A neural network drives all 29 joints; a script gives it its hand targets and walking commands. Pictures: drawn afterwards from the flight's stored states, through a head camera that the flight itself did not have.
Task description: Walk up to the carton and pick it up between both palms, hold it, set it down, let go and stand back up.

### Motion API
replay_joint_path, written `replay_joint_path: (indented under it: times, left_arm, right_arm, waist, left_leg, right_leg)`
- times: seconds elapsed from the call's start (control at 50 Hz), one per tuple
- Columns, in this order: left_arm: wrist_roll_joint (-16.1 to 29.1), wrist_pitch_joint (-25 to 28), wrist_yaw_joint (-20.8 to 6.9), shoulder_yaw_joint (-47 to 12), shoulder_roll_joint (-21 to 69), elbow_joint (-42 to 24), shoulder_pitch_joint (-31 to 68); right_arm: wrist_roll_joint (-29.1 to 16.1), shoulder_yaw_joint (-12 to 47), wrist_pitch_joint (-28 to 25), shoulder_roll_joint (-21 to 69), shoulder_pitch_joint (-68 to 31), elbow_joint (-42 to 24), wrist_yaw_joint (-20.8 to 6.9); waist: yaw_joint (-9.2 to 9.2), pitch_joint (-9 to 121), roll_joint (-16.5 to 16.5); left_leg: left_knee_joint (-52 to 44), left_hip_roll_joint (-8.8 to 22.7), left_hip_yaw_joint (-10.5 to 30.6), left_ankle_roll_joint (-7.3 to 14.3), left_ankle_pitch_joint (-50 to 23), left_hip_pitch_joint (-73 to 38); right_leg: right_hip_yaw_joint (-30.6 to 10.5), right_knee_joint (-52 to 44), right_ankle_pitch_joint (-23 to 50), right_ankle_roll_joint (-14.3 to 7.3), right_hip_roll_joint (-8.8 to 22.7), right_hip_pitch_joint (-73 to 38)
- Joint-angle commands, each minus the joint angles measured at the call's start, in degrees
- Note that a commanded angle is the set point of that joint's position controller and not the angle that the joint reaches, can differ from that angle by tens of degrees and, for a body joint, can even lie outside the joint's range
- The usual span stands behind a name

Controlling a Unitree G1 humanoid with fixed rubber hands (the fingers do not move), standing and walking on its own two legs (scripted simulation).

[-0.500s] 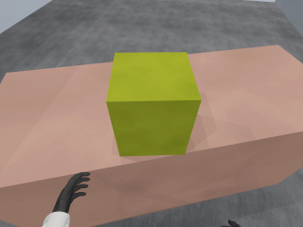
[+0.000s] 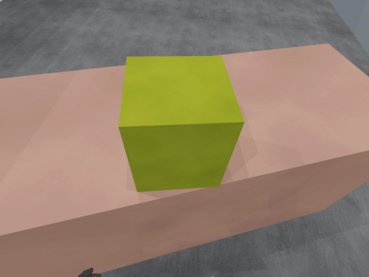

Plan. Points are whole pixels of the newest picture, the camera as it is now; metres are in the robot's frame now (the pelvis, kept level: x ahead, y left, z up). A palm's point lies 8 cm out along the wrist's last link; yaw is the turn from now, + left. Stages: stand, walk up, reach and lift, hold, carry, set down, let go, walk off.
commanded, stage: stand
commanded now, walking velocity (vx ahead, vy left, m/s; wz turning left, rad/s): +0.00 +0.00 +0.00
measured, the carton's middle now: (177, 127) +0.43 +0.03 +0.07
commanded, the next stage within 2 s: none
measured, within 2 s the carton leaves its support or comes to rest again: neither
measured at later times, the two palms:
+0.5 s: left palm out of the picture +0.09 +0.25 -0.13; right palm out of the picture +0.05 -0.23 -0.12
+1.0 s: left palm out of the picture +0.08 +0.25 -0.14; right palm out of the picture +0.02 -0.22 -0.13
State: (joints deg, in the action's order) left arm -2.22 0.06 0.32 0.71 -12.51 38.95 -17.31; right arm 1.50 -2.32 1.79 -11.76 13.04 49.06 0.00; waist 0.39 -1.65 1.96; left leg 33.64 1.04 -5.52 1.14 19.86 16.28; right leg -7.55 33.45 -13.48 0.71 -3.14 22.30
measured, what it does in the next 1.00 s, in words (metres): stands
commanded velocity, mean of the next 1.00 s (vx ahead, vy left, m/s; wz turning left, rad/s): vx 0.00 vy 0.00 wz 0.00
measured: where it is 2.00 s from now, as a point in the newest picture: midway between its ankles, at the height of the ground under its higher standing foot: outside the picture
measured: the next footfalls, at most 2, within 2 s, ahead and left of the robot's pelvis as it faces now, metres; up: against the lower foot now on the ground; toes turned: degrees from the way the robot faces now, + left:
none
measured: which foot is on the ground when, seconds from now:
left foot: down 0.00-1.00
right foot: down 0.00-1.00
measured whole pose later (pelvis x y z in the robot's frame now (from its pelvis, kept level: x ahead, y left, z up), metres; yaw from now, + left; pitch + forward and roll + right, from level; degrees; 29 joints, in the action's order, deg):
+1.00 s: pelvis +0.04 +0.02 +0.01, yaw -2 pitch +1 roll +0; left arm -1.3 -1.6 2.6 0.7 -11.3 57.2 -13.8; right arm 1.2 -1.9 1.2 -9.3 17.7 59.0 2.1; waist 0.6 -1.7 1.5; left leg 27.0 0.0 -7.1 2.4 20.5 7.5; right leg -9.0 29.0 -14.6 1.9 -2.2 15.1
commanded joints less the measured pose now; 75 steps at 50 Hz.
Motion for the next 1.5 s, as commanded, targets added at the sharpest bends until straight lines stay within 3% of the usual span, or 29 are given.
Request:
replay_joint_path:
  times: [0.0,0.06,0.12,0.18,0.24,0.3,0.4,0.44,0.48,0.58,0.62,0.68,0.7,0.76,0.86,0.92,1.0,1.02,1.04,1.1,1.14,1.2,1.22,1.26,1.3,1.34,1.36,1.38,1.48]
  left_arm:
    - [0.2,1.2,0.7,2.1,-5.7,-3.4,-1.6]
    - [-0.1,0.7,0.9,1.8,-5.7,-2.2,-0.5]
    - [0.0,0.7,0.7,2.2,-6.3,-1.4,0.1]
    - [-0.1,0.6,1.3,2.0,-6.9,-1.0,2.0]
    - [0.2,0.8,1.5,2.0,-5.3,0.6,1.6]
    - [0.2,0.3,1.2,2.1,-5.8,1.6,0.7]
    - [0.4,-0.3,1.7,1.9,-4.7,4.3,0.8]
    - [0.6,0.0,2.0,1.7,-5.2,4.6,0.6]
    - [0.6,-0.3,1.9,2.0,-6.2,5.9,1.7]
    - [0.5,0.0,1.8,1.7,-5.2,8.8,0.2]
    - [0.5,0.1,2.1,1.7,-5.5,10.0,-0.8]
    - [0.2,-0.3,2.3,1.9,-7.1,11.0,1.8]
    - [0.3,-0.2,2.1,1.9,-7.0,10.9,1.4]
    - [0.9,0.2,2.0,1.7,-6.6,11.0,3.7]
    - [0.9,-0.5,2.7,1.0,-3.4,14.9,-0.4]
    - [1.0,-1.2,2.7,0.8,-3.1,16.2,0.7]
    - [1.0,-0.7,2.6,1.3,-5.2,18.6,-0.6]
    - [1.1,-0.6,2.5,0.9,-3.4,18.5,0.5]
    - [0.6,-0.5,2.7,1.1,-4.7,19.2,0.7]
    - [1.0,-0.3,2.8,0.4,-1.8,19.6,3.2]
    - [1.0,-0.1,2.7,1.1,-4.5,20.9,1.3]
    - [1.0,-0.2,2.9,0.5,-2.5,21.8,0.9]
    - [1.2,-0.4,3.1,0.7,-3.2,22.4,1.5]
    - [1.2,-0.6,2.8,0.4,-1.4,22.1,4.0]
    - [1.4,-0.6,2.9,0.6,-2.4,23.2,1.2]
    - [1.5,-0.6,2.8,0.5,-2.0,24.6,0.5]
    - [1.2,-0.6,3.0,0.6,-2.1,24.4,0.3]
    - [1.3,-0.8,3.0,0.9,-3.1,24.6,1.5]
    - [1.1,-1.1,2.8,0.5,-1.4,25.7,1.2]
  right_arm:
    - [-0.2,-1.6,-1.2,-7.2,0.3,-3.1,0.9]
    - [0.1,-1.9,-0.6,-7.3,1.5,-2.4,1.0]
    - [0.0,-1.8,-0.1,-5.9,2.0,-1.9,0.7]
    - [-0.4,-2.1,-0.1,-6.7,4.2,-1.3,0.8]
    - [0.0,-1.8,-1.1,-6.8,1.9,-1.3,1.1]
    - [-0.4,-1.6,-1.3,-6.3,3.1,-0.4,1.0]
    - [-0.1,-1.7,-1.5,-6.6,3.0,0.0,1.6]
    - [-0.2,-2.0,-1.1,-6.9,3.2,1.4,1.8]
    - [-0.5,-1.9,-1.1,-6.5,5.4,1.8,1.7]
    - [-0.1,-2.6,-0.4,-8.4,4.1,3.2,2.5]
    - [-0.3,-2.5,-0.6,-7.9,6.3,3.4,2.1]
    - [-0.1,-1.6,-0.1,-4.8,5.3,3.9,1.6]
    - [-0.2,-1.4,-0.2,-4.5,6.0,5.0,1.6]
    - [-0.8,-1.4,-0.8,-5.3,9.0,6.1,1.6]
    - [-0.2,-1.2,-1.4,-5.7,6.5,6.5,2.6]
    - [-0.1,-1.4,-1.4,-7.0,4.8,6.6,2.6]
    - [-0.7,-0.9,-1.5,-4.1,7.5,8.8,2.6]
    - [-0.4,-1.5,-1.6,-6.2,7.8,8.6,2.5]
    - [-0.3,-1.5,-1.5,-4.1,7.6,9.1,2.7]
    - [-0.7,-1.3,-0.9,-4.0,10.6,10.3,3.0]
    - [-0.4,-1.1,-1.0,-2.9,11.3,10.5,3.2]
    - [-0.5,-1.0,-1.4,-2.7,10.7,10.5,3.0]
    - [-0.3,-0.8,-1.6,-2.6,9.4,9.9,2.9]
    - [-0.3,-1.2,-1.3,-3.7,11.1,11.0,3.1]
    - [0.3,-1.4,-1.3,-4.3,9.3,11.2,2.9]
    - [-0.3,-0.8,-1.0,-2.2,11.4,11.9,2.8]
    - [-0.2,-0.6,-1.1,-0.9,10.0,11.9,2.7]
    - [-0.2,-0.3,-1.4,0.1,9.8,11.6,2.7]
    - [-0.3,-1.0,-1.5,-3.6,10.4,12.4,2.9]
  waist:
    - [-1.3,5.5,-3.7]
    - [-0.02,2.5,0.1]
    - [0.08,4.0,-1.3]
    - [1.16,3.7,3.6]
    - [-0.25,2.5,0.2]
    - [-0.37,2.9,-4.2]
    - [-0.22,3.8,-3.4]
    - [-0.5,4.4,-6.5]
    - [0.92,3.4,-4.2]
    - [-0.15,2.7,-2.4]
    - [0.84,2.9,2.6]
    - [0.9,-0.5,4.1]
    - [0.95,-1.8,-0.2]
    - [2.04,2.8,0.7]
    - [-0.38,1.5,-4.8]
    - [-0.92,-1.5,-4.9]
    - [-0.58,1.2,-1.3]
    - [-0.11,1.3,-3.4]
    - [0.11,-1.2,-1.0]
    - [1.52,-0.4,-4.5]
    - [0.84,0.3,-0.8]
    - [0.65,1.2,-2.3]
    - [0.76,1.8,1.1]
    - [1.58,-0.3,-1.7]
    - [0.05,-0.6,-4.4]
    - [0.73,-1.5,-2.4]
    - [0.27,-1.1,-5.0]
    - [0.35,-0.9,-1.4]
    - [0.1,-1.5,-2.3]
  left_leg:
    - [-7.1,6.0,8.0,4.2,-11.7,-3.7]
    - [-7.4,5.8,7.9,3.9,-9.2,-2.0]
    - [-5.0,3.1,5.1,2.9,-3.0,-4.6]
    - [-5.1,2.9,5.5,2.9,-2.0,-4.9]
    - [-9.4,6.2,8.6,4.3,-7.5,-2.5]
    - [-8.6,5.5,7.2,4.3,-11.8,-3.3]
    - [-9.6,7.4,7.7,5.2,-14.6,-4.9]
    - [-9.2,6.6,6.1,5.4,-18.7,-7.0]
    - [-8.3,6.4,6.3,5.3,-18.3,-7.1]
    - [-7.5,5.2,4.9,4.5,-11.9,-6.9]
    - [-6.5,3.5,4.1,3.4,-6.4,-5.1]
    - [-6.5,2.2,3.8,2.4,-3.3,-8.2]
    - [-7.8,2.0,4.2,2.5,-4.5,-9.6]
    - [-9.9,3.9,6.0,3.3,-8.3,-10.0]
    - [-11.3,8.1,6.7,4.7,-24.5,-11.0]
    - [-14.9,7.9,6.7,5.1,-13.8,-6.1]
    - [-11.5,5.5,4.6,3.9,-14.8,-9.0]
    - [-10.7,4.6,3.5,3.3,-11.2,-9.8]
    - [-11.2,4.2,3.5,3.0,-13.4,-10.2]
    - [-11.4,5.0,3.5,3.5,-13.8,-10.5]
    - [-9.5,5.4,4.3,3.4,-20.7,-12.4]
    - [-9.3,5.1,3.5,3.4,-24.3,-13.4]
    - [-9.1,6.2,4.1,3.6,-25.2,-14.1]
    - [-9.9,5.2,3.8,3.0,-22.1,-12.1]
    - [-9.8,5.1,3.6,3.2,-20.0,-12.2]
    - [-10.3,4.3,3.5,2.5,-14.8,-10.4]
    - [-9.9,4.7,3.2,2.5,-16.5,-11.2]
    - [-10.1,5.0,3.5,2.5,-16.5,-10.4]
    - [-11.7,5.6,4.0,3.3,-14.2,-10.0]
  right_leg:
    - [-2.9,-2.0,13.2,-3.1,3.6,-4.0]
    - [-3.3,-2.2,14.4,-3.3,3.7,-2.9]
    - [-6.9,-6.1,9.8,-3.7,5.3,-1.5]
    - [-7.6,-8.3,8.0,-4.0,5.6,0.1]
    - [-3.5,-3.0,11.5,-2.7,2.6,-2.9]
    - [-3.1,-2.6,13.8,-2.9,3.3,-4.2]
    - [-1.5,-1.3,13.7,-2.3,2.8,-5.2]
    - [-1.4,-1.4,16.8,-2.4,3.4,-4.7]
    - [-1.6,-1.7,16.1,-2.8,3.4,-4.2]
    - [-3.1,-3.5,17.7,-3.4,4.5,-6.0]
    - [-5.9,-5.9,18.7,-4.0,6.1,-7.9]
    - [-9.8,-10.6,9.2,-5.1,7.4,-0.9]
    - [-8.8,-10.2,10.1,-4.5,6.7,-0.4]
    - [-6.2,-8.5,10.1,-3.6,4.7,-3.3]
    - [-1.6,-4.5,16.0,-2.1,3.2,-5.8]
    - [-0.8,-5.0,10.6,-1.4,3.0,-6.8]
    - [-3.2,-7.1,17.3,-2.4,4.6,-9.3]
    - [-3.0,-7.2,17.6,-2.4,4.6,-8.3]
    - [-3.4,-7.1,19.8,-2.6,5.1,-6.0]
    - [-2.0,-6.5,16.8,-2.5,4.3,-6.2]
    - [-1.9,-6.2,21.4,-2.8,4.8,-6.5]
    - [-1.6,-5.0,22.2,-2.7,4.7,-7.0]
    - [-1.5,-5.4,22.7,-2.2,4.3,-7.9]
    - [-1.4,-5.9,20.4,-2.7,4.4,-7.8]
    - [-2.7,-6.3,22.1,-2.7,5.2,-8.4]
    - [-3.3,-7.4,19.9,-3.1,5.3,-8.6]
    - [-3.6,-7.2,22.7,-3.4,5.7,-9.1]
    - [-3.0,-6.4,23.2,-3.2,5.5,-9.3]
    - [-1.3,-7.6,17.3,-2.2,4.6,-8.5]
